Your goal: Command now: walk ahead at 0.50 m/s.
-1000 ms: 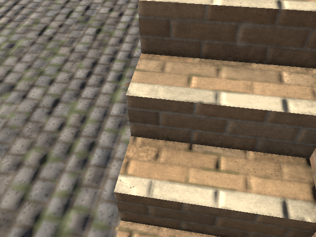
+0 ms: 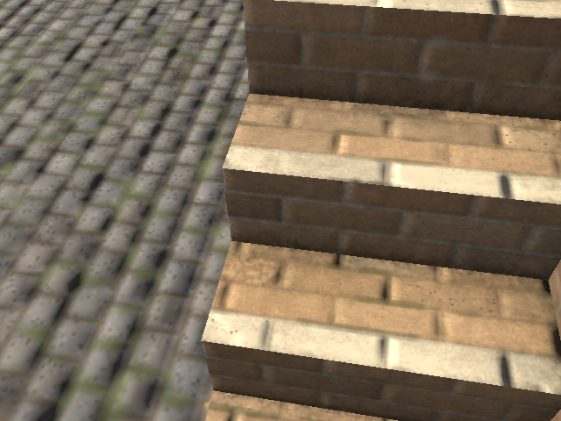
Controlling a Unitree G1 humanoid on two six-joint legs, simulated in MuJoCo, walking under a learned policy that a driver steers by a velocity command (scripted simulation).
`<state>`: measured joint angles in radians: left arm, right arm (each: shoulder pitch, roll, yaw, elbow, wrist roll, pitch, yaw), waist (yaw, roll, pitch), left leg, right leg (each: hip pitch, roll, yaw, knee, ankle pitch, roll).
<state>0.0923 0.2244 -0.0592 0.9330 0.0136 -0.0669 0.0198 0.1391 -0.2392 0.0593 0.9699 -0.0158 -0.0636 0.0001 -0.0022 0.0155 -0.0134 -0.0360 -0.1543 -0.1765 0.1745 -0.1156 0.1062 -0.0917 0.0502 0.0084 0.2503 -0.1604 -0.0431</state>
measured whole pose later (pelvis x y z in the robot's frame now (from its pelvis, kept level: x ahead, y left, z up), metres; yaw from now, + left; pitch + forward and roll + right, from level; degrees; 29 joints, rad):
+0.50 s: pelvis +0.00 +0.01 +0.00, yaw +0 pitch +0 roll +0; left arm 0.09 0.23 -0.06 0.94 0.01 -0.06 0.02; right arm 0.14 -0.24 0.06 0.97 -0.02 -0.06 0.00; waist 0.00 0.01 -0.02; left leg -0.03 -0.16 -0.18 0.16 -0.11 0.12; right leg -0.09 0.04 0.01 0.26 -0.17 -0.03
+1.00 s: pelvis +0.01 +0.02 +0.00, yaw +0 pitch +0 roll +0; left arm 0.10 0.23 -0.05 0.96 0.00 -0.06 0.03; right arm 0.15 -0.25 0.06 0.97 -0.02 -0.06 -0.01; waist 0.00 0.01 -0.02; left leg -0.01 -0.17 -0.18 0.14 -0.10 0.13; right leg -0.09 0.02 0.02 0.27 -0.19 -0.02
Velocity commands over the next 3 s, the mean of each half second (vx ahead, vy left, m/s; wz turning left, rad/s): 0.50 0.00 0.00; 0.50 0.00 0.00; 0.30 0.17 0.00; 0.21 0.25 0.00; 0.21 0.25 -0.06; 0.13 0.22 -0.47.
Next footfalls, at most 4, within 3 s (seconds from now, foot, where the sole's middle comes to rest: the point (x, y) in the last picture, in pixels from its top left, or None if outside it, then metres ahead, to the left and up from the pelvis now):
1.56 left None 0.03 0.27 -0.79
1.84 right None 0.03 0.16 -0.79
2.34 left None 0.13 0.49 -0.79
2.78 right None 0.20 0.41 -0.79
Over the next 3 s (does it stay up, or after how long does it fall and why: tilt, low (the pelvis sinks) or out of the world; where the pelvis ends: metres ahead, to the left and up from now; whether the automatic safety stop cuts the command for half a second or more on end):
stays up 0.19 0.53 -0.01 its command is cut before an obstacle after 1.2 s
